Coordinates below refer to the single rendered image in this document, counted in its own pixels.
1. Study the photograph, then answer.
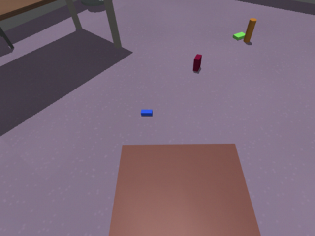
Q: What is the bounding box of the table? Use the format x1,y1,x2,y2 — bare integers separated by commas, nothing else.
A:
0,0,122,49

